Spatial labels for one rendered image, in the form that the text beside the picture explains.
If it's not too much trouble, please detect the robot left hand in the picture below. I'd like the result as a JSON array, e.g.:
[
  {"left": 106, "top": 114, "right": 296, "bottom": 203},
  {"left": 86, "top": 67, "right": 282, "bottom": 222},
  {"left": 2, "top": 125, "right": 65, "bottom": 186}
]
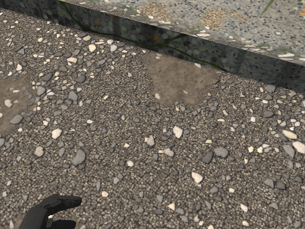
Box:
[{"left": 19, "top": 194, "right": 82, "bottom": 229}]

